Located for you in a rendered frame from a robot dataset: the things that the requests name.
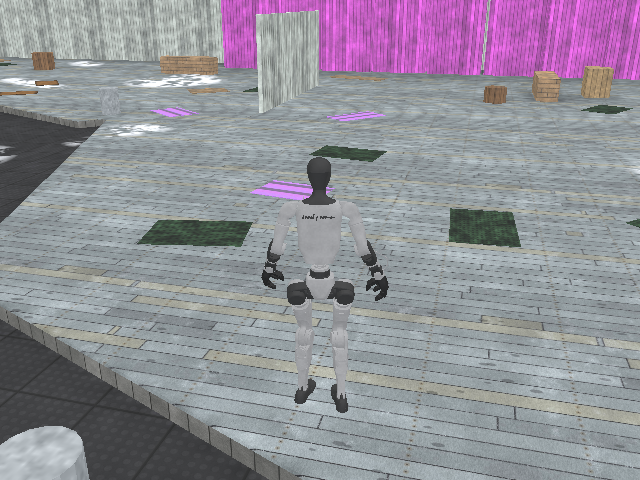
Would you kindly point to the robot right hand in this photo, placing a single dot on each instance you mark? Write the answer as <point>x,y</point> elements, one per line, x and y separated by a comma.
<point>381,284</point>

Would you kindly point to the right robot shin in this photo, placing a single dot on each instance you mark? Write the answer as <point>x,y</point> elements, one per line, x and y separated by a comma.
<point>340,364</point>

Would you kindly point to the humanoid robot head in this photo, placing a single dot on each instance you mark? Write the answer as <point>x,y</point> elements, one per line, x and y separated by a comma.
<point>319,173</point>

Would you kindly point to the left robot forearm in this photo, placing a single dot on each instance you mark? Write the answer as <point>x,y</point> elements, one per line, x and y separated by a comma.
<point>271,260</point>

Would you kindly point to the right robot forearm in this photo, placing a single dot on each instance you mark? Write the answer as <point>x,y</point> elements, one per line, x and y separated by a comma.
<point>373,264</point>

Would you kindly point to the left robot upper arm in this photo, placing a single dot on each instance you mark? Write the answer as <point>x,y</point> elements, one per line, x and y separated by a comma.
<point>288,210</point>

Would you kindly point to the robot left hand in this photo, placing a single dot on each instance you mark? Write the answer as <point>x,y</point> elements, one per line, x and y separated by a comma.
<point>276,275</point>

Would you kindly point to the right robot upper arm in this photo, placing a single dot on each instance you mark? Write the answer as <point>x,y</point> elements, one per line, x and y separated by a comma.
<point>351,211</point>

